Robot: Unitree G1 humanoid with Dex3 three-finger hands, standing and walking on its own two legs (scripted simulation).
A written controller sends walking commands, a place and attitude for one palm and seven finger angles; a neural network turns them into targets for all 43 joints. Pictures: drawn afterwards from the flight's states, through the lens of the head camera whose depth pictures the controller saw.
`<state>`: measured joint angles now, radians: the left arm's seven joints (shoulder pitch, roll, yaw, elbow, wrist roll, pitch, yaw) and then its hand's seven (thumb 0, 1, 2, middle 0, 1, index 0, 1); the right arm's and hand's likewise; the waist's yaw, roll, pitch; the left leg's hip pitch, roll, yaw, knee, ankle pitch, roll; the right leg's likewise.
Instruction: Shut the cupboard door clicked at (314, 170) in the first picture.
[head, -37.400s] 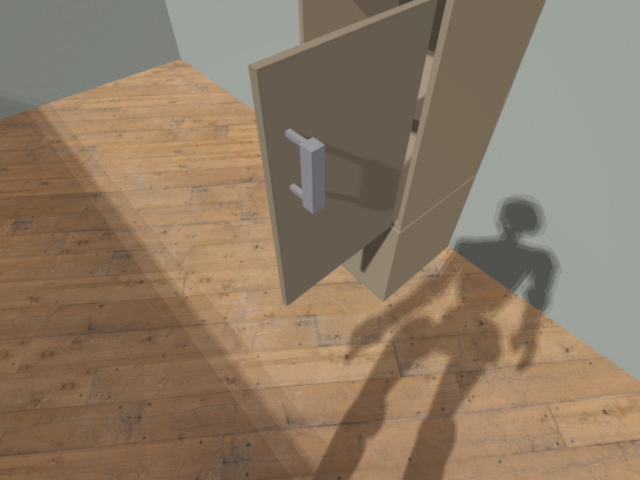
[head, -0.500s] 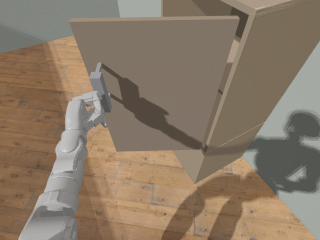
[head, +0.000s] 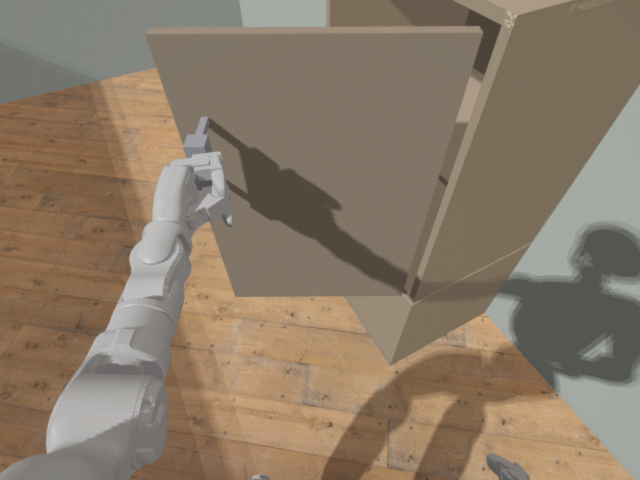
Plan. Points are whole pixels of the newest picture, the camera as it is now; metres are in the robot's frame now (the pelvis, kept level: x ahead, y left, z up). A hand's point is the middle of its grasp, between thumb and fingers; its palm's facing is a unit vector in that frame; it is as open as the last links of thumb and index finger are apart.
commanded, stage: push the door shut along its arc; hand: left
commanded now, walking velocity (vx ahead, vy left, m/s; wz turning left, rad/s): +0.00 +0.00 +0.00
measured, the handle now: (210, 167) +0.52 +0.16 +0.10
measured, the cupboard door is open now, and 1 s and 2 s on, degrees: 62 44 34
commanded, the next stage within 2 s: pull the fist back off the door in 1.54 s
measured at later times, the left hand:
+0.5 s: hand (246, 166) +0.51 +0.11 +0.11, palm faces -0.19 -0.98 -0.02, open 3.1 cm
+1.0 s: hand (270, 141) +0.56 +0.08 +0.12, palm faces -0.30 -0.95 -0.01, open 3.1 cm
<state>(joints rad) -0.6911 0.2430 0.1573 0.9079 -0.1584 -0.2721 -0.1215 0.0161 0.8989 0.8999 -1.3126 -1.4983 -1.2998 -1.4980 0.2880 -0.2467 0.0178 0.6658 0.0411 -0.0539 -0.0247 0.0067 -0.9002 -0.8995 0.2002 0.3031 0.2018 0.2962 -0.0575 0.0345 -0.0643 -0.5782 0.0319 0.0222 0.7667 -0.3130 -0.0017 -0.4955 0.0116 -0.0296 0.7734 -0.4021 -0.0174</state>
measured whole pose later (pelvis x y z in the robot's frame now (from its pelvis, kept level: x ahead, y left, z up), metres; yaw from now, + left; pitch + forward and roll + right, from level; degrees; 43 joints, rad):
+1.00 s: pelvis +0.00 +0.01 -0.03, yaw -1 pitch +20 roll -2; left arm -1.26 0.50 0.26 1.36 -0.06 -0.24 -0.32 0.02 0.90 0.90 -1.30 -1.50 -1.30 -1.50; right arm 0.41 -0.28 0.02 0.69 -0.01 -0.05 -0.01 0.00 -0.90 -0.90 0.20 0.30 0.20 0.30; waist -0.25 0.06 -0.07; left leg -0.93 0.05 0.01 0.95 -0.37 0.01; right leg -0.83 0.03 -0.03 0.91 -0.44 -0.01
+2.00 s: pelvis +0.01 +0.01 -0.04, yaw -2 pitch +27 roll -3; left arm -1.43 0.41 0.34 1.38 0.11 -0.18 0.21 0.01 0.92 0.92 -1.30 -1.50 -1.30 -1.50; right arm 0.53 -0.21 0.02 0.69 -0.11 -0.02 0.11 0.00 -0.90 -0.90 0.20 0.30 0.20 0.30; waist -0.31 0.09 -0.10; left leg -1.08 0.06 -0.01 1.00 -0.39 0.00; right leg -0.97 0.04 -0.05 0.96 -0.46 -0.01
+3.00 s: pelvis +0.02 -0.01 +0.01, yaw -1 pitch +7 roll +0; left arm -0.52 0.16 0.17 0.69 -0.14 -0.25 0.04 0.02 0.90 0.90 -1.30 -1.50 -1.30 -1.50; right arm 0.42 -0.26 -0.03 0.69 0.03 0.01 0.01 0.01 -0.90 -0.90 0.20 0.30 0.20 0.30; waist -0.06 0.07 -0.09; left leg -0.50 0.05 0.03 0.69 -0.31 -0.02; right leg -0.43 0.04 -0.01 0.70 -0.39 -0.04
